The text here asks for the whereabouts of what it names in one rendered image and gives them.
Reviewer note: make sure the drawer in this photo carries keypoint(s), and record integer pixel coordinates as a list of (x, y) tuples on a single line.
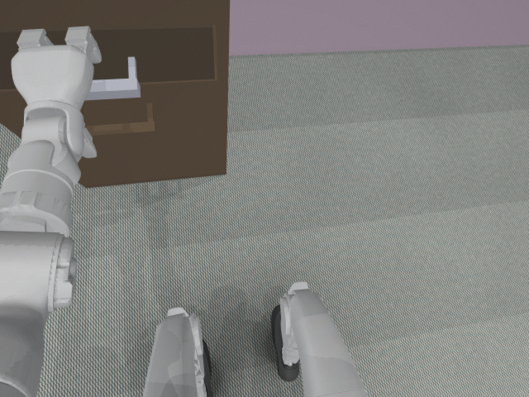
[(162, 53)]

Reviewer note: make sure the right robot thigh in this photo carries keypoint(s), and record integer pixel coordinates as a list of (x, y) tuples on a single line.
[(327, 367)]

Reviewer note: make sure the left robot upper arm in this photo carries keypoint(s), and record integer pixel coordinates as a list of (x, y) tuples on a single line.
[(37, 275)]

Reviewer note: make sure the cabinet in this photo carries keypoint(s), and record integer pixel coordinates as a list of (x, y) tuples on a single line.
[(190, 115)]

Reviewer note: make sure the robot left forearm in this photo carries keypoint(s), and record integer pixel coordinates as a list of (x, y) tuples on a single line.
[(38, 188)]

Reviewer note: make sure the left robot shin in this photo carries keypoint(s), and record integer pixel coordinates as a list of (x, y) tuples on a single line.
[(199, 366)]

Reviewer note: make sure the robot left hand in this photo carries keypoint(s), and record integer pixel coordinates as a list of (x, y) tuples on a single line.
[(43, 71)]

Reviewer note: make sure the handle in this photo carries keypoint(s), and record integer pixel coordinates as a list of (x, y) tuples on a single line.
[(121, 131), (117, 88)]

